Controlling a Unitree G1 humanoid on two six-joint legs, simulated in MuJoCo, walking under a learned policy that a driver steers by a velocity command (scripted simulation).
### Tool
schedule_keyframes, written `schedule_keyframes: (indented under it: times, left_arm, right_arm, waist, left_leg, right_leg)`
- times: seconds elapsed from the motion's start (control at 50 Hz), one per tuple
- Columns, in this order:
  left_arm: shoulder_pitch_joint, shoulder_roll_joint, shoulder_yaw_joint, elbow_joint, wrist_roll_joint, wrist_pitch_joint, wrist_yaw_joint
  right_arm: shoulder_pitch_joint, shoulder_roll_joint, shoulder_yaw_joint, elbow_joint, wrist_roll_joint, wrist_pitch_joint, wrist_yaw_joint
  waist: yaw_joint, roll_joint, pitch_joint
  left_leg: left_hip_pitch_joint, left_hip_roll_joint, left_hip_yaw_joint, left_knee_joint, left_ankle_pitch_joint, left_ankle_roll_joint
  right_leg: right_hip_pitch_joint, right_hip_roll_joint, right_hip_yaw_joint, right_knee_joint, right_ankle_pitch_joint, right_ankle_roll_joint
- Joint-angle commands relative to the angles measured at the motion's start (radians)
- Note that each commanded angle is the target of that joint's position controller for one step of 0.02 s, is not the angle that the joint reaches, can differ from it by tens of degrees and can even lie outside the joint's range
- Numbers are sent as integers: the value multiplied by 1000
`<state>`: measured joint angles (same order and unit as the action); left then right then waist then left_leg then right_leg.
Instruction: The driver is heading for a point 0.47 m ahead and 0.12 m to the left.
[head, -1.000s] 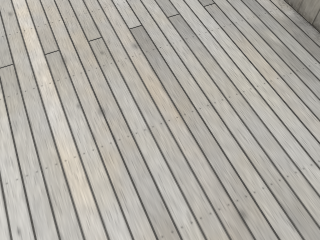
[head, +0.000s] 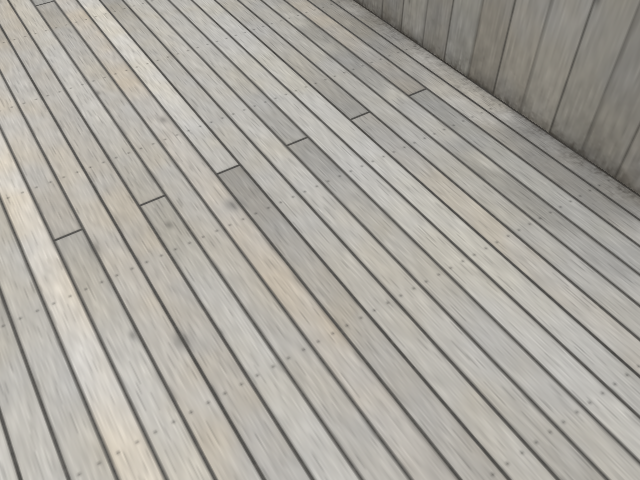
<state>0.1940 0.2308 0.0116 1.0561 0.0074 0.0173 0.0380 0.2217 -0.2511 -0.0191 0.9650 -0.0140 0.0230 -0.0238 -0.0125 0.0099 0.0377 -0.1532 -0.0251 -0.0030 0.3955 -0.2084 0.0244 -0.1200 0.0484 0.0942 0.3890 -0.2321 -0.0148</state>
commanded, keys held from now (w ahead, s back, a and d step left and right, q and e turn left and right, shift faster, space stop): shift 0.74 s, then w+shift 0.26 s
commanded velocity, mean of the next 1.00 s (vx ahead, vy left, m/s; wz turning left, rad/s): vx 0.11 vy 0.00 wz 0.00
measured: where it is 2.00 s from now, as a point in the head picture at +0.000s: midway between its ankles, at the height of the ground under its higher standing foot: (315, 440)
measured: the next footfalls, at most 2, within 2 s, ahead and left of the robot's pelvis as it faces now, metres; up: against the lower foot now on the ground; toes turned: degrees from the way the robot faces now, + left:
left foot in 1.48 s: +0.50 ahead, +0.06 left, +0.00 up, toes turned +15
right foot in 1.92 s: +0.78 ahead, +0.03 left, +0.00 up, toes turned +15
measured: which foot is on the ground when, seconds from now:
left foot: down 0.00-1.00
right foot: down 0.00-1.00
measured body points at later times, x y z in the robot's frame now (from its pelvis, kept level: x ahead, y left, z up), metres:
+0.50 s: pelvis +0.00 +0.00 +0.00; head +0.01 +0.00 +0.45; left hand +0.01 +0.24 -0.16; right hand +0.01 -0.24 -0.16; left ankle +0.00 +0.10 -0.74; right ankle -0.01 -0.12 -0.74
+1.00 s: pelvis +0.04 -0.02 +0.00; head +0.05 -0.04 +0.45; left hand +0.11 +0.22 -0.14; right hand +0.00 -0.27 -0.16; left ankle +0.00 +0.10 -0.74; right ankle +0.03 -0.12 -0.73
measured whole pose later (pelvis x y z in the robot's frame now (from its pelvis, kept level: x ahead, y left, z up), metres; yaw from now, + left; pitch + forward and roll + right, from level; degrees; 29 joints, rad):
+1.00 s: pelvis +0.04 -0.02 +0.00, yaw -1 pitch +1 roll +0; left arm 0.23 0.19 0.03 1.03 0.02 -0.05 -0.01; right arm 0.37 -0.21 -0.06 1.10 -0.01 -0.01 -0.01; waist -0.02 0.04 -0.04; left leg -0.15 0.00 -0.02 0.41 -0.28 0.04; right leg -0.27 0.01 -0.05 0.58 -0.36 -0.07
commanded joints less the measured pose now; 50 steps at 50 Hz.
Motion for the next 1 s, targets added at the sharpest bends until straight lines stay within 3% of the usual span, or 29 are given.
schedule_keyframes:
  times: [0.02, 0.34, 0.74, 0.76, 0.78, 0.8, 0.82, 0.84, 0.86, 0.88, 0.9, 0.94, 0.98, 1.0]
  left_arm:
    - [12, 108, 16, -2, 0, -10, 4]
    - [69, 60, -1, 84, 0, -14, 9]
    - [127, 12, -8, 113, 1, -17, 15]
    - [148, 9, -8, 116, 3, -16, 14]
    - [150, 36, 4, 104, 6, -10, 12]
    - [127, 57, 13, 80, 17, -5, 3]
    - [79, 41, 12, 44, 22, -8, -6]
    - [-1, -10, 0, -4, 20, -21, -13]
    - [-49, -39, -5, -35, 24, -35, -23]
    - [-78, 6, 7, -58, 29, -48, -32]
    - [-71, 26, 16, -72, 28, -60, -41]
    - [-3, 14, 21, -74, 17, -77, -55]
    - [142, -8, 26, -39, 5, -82, -53]
    - [249, -6, 34, 1, 2, -81, -43]
  right_arm:
    - [10, -97, -16, -8, 0, -10, -4]
    - [57, -50, 2, 102, 0, -14, -12]
    - [102, -3, 7, 156, 0, -20, -19]
    - [117, -6, 4, 160, -2, -17, -18]
    - [120, -43, -11, 152, -1, -10, -14]
    - [137, -69, -22, 143, -7, -3, -7]
    - [176, -69, -26, 141, -6, -2, -2]
    - [210, -59, -29, 145, 0, -7, -4]
    - [233, -78, -43, 155, -4, -15, -4]
    - [225, -88, -53, 146, -12, -25, -2]
    - [174, -96, -57, 121, -14, -39, 3]
    - [53, -99, -63, 72, 1, -57, 7]
    - [-31, -111, -72, 44, 15, -61, 8]
    - [-54, -100, -75, 34, 9, -60, 9]
  waist:
    - [1, -9, 2]
    - [3, -11, 15]
    - [4, -8, 24]
    - [4, -2, -17]
    - [2, 11, -7]
    - [-13, 26, 52]
    - [-37, 52, 111]
    - [-63, 99, 147]
    - [-71, 163, 135]
    - [-71, 141, 111]
    - [-39, 103, 77]
    - [33, 98, 41]
    - [114, 119, 52]
    - [156, 67, 69]
  left_leg:
    - [14, 101, -105, -71, 58, 22]
    - [2, 102, -101, -68, 56, 22]
    - [2, 101, -97, -58, 89, 25]
    - [16, 84, -94, -66, -95, 31]
    - [-6, 59, -100, -44, -381, 58]
    - [-45, 82, -163, -61, -599, 92]
    - [-37, 130, -252, -97, -705, 128]
    - [8, 206, -355, -165, -686, 164]
    - [23, 306, -471, -259, -657, 206]
    - [-1, 354, -517, -309, -591, 224]
    - [-22, 353, -497, -310, -521, 218]
    - [-127, 282, -343, -293, -411, 170]
    - [-307, 194, -198, -221, -420, 144]
    - [-417, 155, -158, -121, -444, 143]
  right_leg:
    - [-58, -102, 91, -76, 115, -34]
    - [-73, -98, 79, -76, 112, -35]
    - [-74, -97, 67, -58, 138, -31]
    - [-70, -74, 55, -58, -33, -39]
    - [-115, -35, 38, -9, -316, -65]
    - [-222, -30, 58, 26, -509, -87]
    - [-333, -31, 56, 85, -550, -92]
    - [-416, -18, -13, 178, -384, -71]
    - [-424, -15, -105, 293, -180, -46]
    - [-431, -56, -99, 391, -155, -35]
    - [-409, -74, -85, 427, -156, -33]
    - [-255, -73, -109, 332, -154, -46]
    - [18, -25, -193, 124, -108, -60]
    - [168, 10, -238, 47, -64, -56]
